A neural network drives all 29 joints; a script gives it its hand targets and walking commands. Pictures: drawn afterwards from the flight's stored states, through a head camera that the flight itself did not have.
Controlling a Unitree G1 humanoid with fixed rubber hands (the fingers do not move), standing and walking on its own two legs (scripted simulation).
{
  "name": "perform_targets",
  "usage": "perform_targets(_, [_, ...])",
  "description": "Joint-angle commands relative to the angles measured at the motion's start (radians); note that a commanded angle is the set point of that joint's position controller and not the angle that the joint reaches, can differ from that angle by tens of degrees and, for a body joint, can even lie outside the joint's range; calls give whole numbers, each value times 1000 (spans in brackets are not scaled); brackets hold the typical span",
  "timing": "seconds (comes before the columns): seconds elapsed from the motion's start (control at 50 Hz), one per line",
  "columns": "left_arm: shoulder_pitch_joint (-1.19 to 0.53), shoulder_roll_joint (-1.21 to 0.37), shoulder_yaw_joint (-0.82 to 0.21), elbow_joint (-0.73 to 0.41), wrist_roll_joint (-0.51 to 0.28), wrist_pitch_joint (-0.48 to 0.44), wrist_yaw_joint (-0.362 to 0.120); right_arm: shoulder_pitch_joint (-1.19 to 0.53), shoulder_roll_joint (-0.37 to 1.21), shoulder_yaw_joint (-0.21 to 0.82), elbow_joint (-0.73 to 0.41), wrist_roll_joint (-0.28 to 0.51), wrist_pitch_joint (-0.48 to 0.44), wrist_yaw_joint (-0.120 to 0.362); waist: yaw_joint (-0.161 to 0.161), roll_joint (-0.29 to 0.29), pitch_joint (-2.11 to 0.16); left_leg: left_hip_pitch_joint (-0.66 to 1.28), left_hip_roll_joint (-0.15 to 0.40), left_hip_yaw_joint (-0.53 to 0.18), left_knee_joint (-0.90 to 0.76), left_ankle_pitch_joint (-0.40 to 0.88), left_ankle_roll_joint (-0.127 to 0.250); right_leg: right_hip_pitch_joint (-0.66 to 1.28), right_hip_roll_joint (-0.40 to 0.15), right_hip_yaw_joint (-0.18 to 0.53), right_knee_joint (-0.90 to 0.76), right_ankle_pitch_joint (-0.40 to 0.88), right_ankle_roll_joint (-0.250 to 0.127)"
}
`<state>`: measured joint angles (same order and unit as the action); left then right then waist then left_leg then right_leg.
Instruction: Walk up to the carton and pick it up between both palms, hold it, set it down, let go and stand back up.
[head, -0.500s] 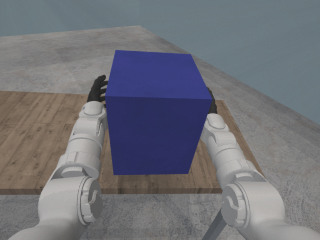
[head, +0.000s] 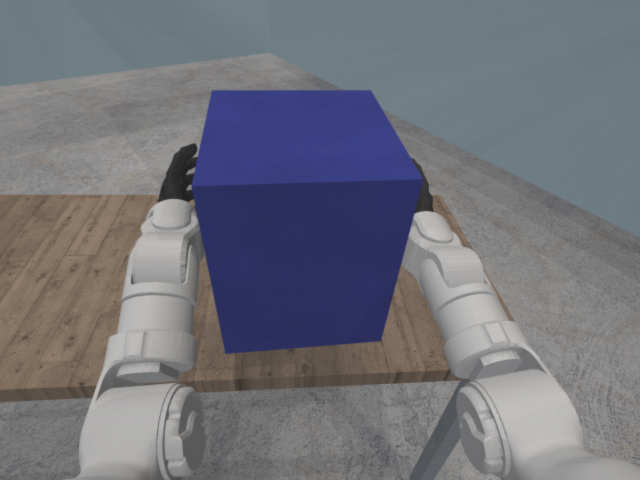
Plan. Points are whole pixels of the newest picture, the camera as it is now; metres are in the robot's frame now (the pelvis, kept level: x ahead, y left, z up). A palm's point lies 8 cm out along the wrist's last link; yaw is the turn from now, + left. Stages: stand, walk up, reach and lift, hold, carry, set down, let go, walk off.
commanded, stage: reach and lift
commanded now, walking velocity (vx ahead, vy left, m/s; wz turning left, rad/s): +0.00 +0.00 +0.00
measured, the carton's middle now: (299, 220) +0.40 -0.01 +0.18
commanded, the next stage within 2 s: hold in 1.10 s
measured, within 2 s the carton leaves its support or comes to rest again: neither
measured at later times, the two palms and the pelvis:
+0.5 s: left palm (181, 192) +0.39 +0.13 +0.23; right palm (428, 204) +0.37 -0.16 +0.22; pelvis +0.01 +0.00 +0.00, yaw -1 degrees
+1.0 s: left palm (171, 185) +0.39 +0.13 +0.24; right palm (426, 192) +0.37 -0.16 +0.23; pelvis +0.00 +0.00 +0.00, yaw -1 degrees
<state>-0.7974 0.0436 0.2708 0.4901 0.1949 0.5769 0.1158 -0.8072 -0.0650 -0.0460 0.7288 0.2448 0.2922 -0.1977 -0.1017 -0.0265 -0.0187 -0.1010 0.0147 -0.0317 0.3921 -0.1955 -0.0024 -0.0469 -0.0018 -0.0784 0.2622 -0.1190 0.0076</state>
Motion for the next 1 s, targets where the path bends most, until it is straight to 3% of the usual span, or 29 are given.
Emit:
perform_targets(0.0, [-797, -727, -467, -245, -147, -25, -175, -937, 658, 345, -389, 103, -11, 95, -33, 91, -510, 133, -57, -7, -28, 269, -66, 123, 68, 21, 0, 157, 20])
perform_targets(0.1, [-750, -733, -502, -302, -162, 15, -175, -946, 652, 395, -510, 149, 23, 83, -34, 92, -547, 147, -59, -12, 0, 338, -72, 143, 77, 27, 12, 230, 25])
perform_targets(0.18, [-728, -674, -447, -271, -132, 48, -190, -904, 640, 389, -466, 141, 73, 74, -24, 44, -446, 100, -62, -8, -36, 244, -51, 136, 70, 27, 5, 185, 33])
perform_targets(0.26, [-754, -702, -479, -358, -152, 57, -192, -912, 638, 399, -527, 166, 76, 72, -27, 83, -525, 143, -60, -9, -15, 334, -65, 162, 77, 30, 21, 263, 35])
perform_targets(0.3, [-736, -693, -483, -349, -152, 72, -190, -920, 625, 402, -545, 178, 85, 70, -29, 93, -513, 167, -65, -8, 0, 355, -75, 145, 82, 27, 15, 269, 30])
perform_targets(0.4, [-763, -664, -418, -266, -123, 83, -206, -917, 620, 346, -428, 133, 112, 83, -22, 51, -392, 74, -58, 3, -72, 151, -51, 123, 72, 28, -2, 110, 28])
perform_targets(0.52, [-762, -678, -436, -303, -135, 91, -207, -949, 625, 389, -499, 177, 109, 70, -20, 74, -488, 137, -66, -2, -14, 335, -68, 169, 81, 32, 22, 282, 35])
perform_targets(0.56, [-738, -654, -401, -255, -117, 104, -213, -934, 610, 375, -450, 170, 126, 62, -11, 43, -415, 117, -64, -1, -32, 285, -58, 157, 81, 32, 7, 242, 37])
perform_targets(0.6, [-775, -644, -399, -280, -122, 100, -216, -952, 626, 374, -454, 171, 124, 62, -11, 30, -445, 101, -70, 9, -45, 235, -49, 155, 81, 31, 11, 210, 41])
perform_targets(0.66, [-819, -682, -448, -337, -158, 96, -204, -991, 641, 382, -520, 188, 114, 65, -18, 55, -532, 131, -67, 1, -22, 298, -60, 156, 89, 30, 21, 245, 33])
perform_targets(0.7, [-828, -684, -472, -348, -173, 93, -196, -976, 634, 381, -503, 195, 122, 66, -35, 80, -529, 163, -64, -3, 0, 346, -69, 134, 90, 34, 18, 261, 26])
perform_targets(0.82, [-840, -663, -424, -280, -143, 108, -204, -962, 618, 328, -401, 177, 148, 71, -29, 77, -437, 94, -58, -1, -47, 205, -60, 139, 79, 40, 2, 150, 26])
perform_targets(0.86, [-873, -665, -427, -293, -151, 102, -201, -968, 618, 317, -376, 171, 145, 78, -38, 99, -463, 95, -59, -4, -46, 212, -63, 128, 76, 39, 8, 149, 21])
perform_targets(0.98, [-869, -682, -417, -265, -156, 107, -192, -1055, 633, 357, -444, 212, 139, 76, 1, 82, -509, 94, -63, -3, -28, 257, -60, 138, 85, 43, 19, 176, 26])
